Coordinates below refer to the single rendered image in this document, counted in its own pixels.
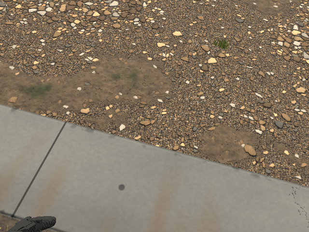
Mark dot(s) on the robot left hand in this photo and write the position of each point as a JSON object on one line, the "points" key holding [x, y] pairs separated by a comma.
{"points": [[33, 224]]}

